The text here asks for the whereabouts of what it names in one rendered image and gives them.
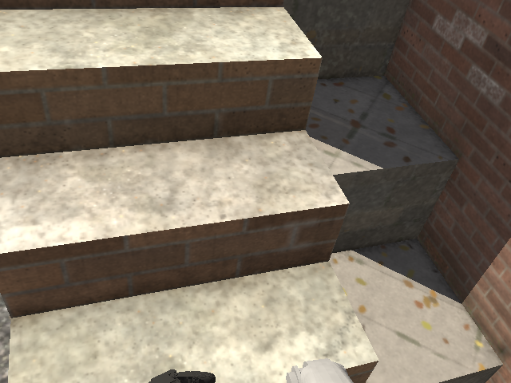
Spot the robot right thigh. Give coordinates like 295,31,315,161
286,358,354,383

